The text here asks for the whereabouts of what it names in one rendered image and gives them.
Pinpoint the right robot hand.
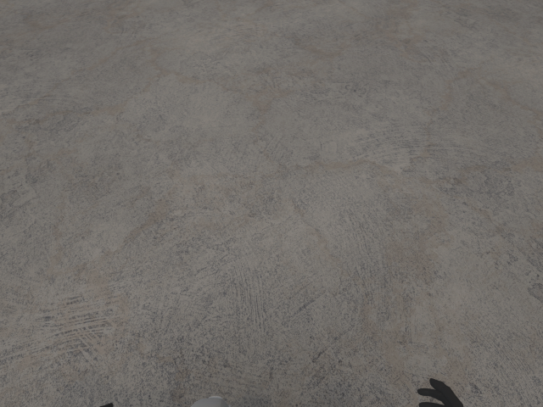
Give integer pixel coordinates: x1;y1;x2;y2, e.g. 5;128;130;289
417;378;463;407

